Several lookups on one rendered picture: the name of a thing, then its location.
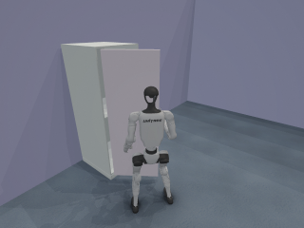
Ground left robot thigh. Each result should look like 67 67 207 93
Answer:
132 152 144 183

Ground right robot forearm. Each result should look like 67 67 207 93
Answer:
164 120 177 135

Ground left robot hand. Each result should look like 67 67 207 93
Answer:
123 145 133 153

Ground humanoid robot torso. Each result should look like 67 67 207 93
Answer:
139 108 165 164

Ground left robot forearm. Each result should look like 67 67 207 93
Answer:
123 135 133 149

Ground fridge door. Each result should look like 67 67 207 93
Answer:
100 48 161 177

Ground right robot upper arm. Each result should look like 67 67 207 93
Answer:
163 110 177 140

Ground left robot upper arm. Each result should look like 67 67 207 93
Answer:
127 111 140 143

